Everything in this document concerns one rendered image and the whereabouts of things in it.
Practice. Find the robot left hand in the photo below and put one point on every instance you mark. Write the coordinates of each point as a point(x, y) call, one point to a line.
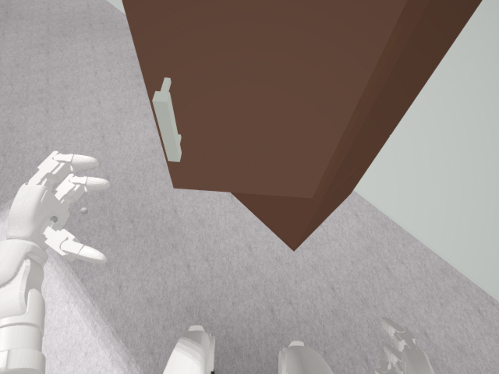
point(35, 204)

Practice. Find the robot left forearm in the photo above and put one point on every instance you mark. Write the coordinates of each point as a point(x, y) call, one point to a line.
point(22, 307)

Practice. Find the cupboard door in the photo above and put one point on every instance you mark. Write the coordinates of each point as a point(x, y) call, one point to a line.
point(262, 90)

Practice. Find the robot right shin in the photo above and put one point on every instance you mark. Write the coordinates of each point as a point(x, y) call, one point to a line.
point(296, 342)

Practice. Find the robot right hand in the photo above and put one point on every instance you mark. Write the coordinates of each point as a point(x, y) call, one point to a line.
point(412, 360)

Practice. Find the handle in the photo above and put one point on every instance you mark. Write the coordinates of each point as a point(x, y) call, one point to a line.
point(166, 120)

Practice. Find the robot right thigh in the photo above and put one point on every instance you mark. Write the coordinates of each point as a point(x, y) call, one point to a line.
point(301, 360)

